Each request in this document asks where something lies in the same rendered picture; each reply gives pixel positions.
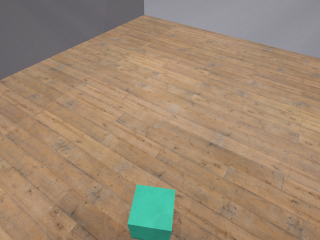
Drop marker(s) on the carton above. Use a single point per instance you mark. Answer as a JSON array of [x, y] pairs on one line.
[[151, 214]]

